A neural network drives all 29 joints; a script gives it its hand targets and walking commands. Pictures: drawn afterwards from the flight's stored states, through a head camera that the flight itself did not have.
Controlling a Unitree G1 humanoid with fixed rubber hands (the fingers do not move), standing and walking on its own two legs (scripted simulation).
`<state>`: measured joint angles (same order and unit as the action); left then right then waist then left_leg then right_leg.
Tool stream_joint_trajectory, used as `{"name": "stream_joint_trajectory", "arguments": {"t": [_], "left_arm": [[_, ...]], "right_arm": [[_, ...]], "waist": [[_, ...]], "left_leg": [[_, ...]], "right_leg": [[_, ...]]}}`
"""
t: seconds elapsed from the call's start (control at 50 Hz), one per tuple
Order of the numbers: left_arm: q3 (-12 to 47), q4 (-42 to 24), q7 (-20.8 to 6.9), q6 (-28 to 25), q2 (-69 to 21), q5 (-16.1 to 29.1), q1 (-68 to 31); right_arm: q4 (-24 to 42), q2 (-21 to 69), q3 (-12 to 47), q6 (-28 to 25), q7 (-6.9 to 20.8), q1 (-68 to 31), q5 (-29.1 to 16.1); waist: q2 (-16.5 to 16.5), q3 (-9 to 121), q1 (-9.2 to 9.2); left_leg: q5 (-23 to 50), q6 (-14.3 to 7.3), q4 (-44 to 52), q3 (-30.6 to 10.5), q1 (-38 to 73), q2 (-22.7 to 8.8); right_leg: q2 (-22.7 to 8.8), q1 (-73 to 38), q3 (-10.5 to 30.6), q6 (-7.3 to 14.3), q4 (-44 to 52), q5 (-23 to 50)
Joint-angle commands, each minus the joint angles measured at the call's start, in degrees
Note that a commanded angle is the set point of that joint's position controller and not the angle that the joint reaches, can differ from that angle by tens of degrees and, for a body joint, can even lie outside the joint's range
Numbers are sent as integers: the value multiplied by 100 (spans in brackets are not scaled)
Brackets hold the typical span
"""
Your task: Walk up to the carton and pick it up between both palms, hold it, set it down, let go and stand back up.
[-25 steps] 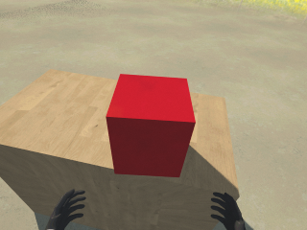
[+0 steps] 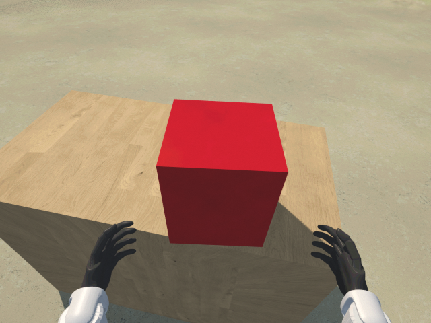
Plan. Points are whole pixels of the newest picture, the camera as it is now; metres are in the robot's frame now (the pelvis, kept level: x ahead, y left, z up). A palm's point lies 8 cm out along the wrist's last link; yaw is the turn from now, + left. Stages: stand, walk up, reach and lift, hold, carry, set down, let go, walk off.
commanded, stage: reach and lift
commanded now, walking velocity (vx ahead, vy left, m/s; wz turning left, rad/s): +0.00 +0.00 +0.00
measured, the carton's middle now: (219, 175) +0.42 +0.00 +0.05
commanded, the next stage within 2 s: none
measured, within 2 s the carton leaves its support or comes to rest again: neither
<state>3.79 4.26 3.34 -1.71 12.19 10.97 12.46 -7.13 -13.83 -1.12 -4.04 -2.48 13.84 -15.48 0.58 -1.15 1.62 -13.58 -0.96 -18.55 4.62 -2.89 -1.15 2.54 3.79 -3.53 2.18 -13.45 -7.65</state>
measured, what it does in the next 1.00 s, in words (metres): stands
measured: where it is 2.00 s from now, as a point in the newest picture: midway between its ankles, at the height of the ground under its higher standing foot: outside the picture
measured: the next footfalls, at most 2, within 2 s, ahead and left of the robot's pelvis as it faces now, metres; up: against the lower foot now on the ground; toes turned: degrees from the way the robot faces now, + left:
none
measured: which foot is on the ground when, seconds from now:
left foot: down 0.00-1.00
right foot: down 0.00-1.00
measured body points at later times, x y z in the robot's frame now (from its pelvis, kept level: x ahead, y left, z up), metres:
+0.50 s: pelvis -0.03 -0.01 +0.00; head -0.02 -0.01 +0.45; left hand +0.29 +0.19 +0.09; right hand +0.29 -0.23 +0.09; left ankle -0.04 +0.10 -0.75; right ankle +0.00 -0.10 -0.75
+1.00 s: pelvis -0.04 -0.02 +0.00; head -0.02 -0.02 +0.45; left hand +0.36 +0.18 +0.15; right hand +0.36 -0.24 +0.15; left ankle -0.04 +0.10 -0.75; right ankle +0.00 -0.10 -0.75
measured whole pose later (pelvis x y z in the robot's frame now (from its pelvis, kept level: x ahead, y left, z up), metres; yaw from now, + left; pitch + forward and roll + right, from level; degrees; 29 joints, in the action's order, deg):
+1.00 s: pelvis -0.04 -0.02 +0.00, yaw +1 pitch +1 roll +0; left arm -4.9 14.0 3.8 33.9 18.5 15.4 -32.6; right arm -21.8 -19.5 -2.8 23.8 -7.1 -34.9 -18.7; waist 0.5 -0.1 -2.3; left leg -9.0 -0.5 -17.7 3.6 -9.6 -1.0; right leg 2.4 10.9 -4.7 3.5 -14.2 -4.5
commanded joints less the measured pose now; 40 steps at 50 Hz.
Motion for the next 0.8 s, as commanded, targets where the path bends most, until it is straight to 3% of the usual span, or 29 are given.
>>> {"name": "stream_joint_trajectory", "arguments": {"t": [0.0,0.04,0.1,0.14,0.2,0.22,0.3,0.36,0.44,0.46,0.5,0.62,0.72,0.78], "left_arm": [[-440,-1317,-61,341,567,-72,-740],[-494,-1538,-35,637,581,-58,-877],[-493,-1683,11,1176,548,52,-1301],[-553,-1619,41,1567,568,157,-1506],[-460,-1845,99,1939,601,404,-2085],[-492,-1885,124,1996,634,372,-2327],[-655,-1603,180,2341,762,393,-2835],[-790,-1320,120,2752,721,293,-3049],[-1005,-1911,163,2935,1012,338,-3656],[-1008,-1877,148,2946,1029,429,-3722],[-1076,-1691,126,3000,1062,380,-4004],[-1126,-829,34,3381,1060,413,-4958],[-1174,-790,83,3267,1383,451,-5702],[-1180,-35,10,3405,1333,422,-6014]], "right_arm": [[1226,-899,-252,-25,-122,-756,-107],[1309,-980,-351,171,-130,-859,-71],[1438,-992,-337,571,-144,-1255,-201],[1606,-1040,-428,875,-157,-1530,-139],[1578,-1120,-534,1195,-162,-2009,-214],[1401,-1119,-559,1299,-148,-2161,-225],[1297,-1147,-454,1597,-178,-2824,-419],[872,-1235,-407,1833,-267,-3047,-429],[1444,-1470,-550,1884,-380,-3830,-455],[1562,-1410,-483,1882,-388,-4005,-486],[1405,-1435,-537,1971,-420,-4227,-373],[375,-1404,-457,2373,-414,-5076,-421],[286,-1580,-544,2331,-426,-5985,-411],[-387,-1474,-415,2532,-396,-6316,-359]], "waist": [[17,952,-35],[-69,860,-18],[57,558,-27],[-147,473,-94],[9,593,-203],[145,684,-163],[-37,863,-78],[53,952,-172],[-151,1778,-185],[-270,1881,-131],[-140,1942,-212],[-79,1647,-328],[-167,2298,-320],[-50,1971,-374]], "left_leg": [[2445,306,340,-536,-371,-134],[2243,335,488,-530,-274,-147],[1839,364,501,-526,-327,-177],[1300,328,649,-530,-407,-222],[893,323,571,-507,-407,-211],[807,334,597,-477,-377,-215],[1083,228,485,-483,-453,-211],[1436,236,433,-498,-370,-143],[1626,140,410,-493,-218,-97],[1622,86,424,-455,-300,-97],[1280,19,463,-457,-549,-125],[807,34,486,-466,-592,-123],[951,-83,389,-435,-683,-95],[774,-77,429,-430,-933,-59]], "right_leg": [[-200,-1100,820,16,84,1985],[-188,-1089,730,23,147,1776],[-221,-903,705,52,214,1380],[-201,-869,616,19,237,1060],[-271,-612,630,-8,177,778],[-275,-481,632,-3,176,706],[-257,-677,649,-15,27,1117],[-274,-845,693,-63,65,1516],[-191,-1101,687,-68,-52,1826],[-200,-1267,674,-80,-68,1913],[-266,-1297,690,-101,-119,1731],[-314,-878,642,-100,-13,1050],[-298,-1122,641,-98,-216,1335],[-336,-1001,634,-95,-185,1195]]}}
